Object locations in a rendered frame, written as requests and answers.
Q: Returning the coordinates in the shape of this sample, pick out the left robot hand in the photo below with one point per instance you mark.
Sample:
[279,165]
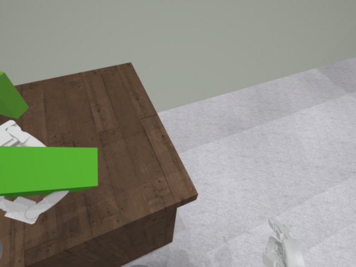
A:
[24,209]

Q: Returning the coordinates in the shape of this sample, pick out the table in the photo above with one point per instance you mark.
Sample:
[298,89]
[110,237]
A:
[141,178]

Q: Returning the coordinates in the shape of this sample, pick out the sponge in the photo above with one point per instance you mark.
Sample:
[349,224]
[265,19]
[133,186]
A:
[30,171]

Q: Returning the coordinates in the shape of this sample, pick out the right robot hand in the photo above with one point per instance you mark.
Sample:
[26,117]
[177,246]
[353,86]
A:
[289,253]

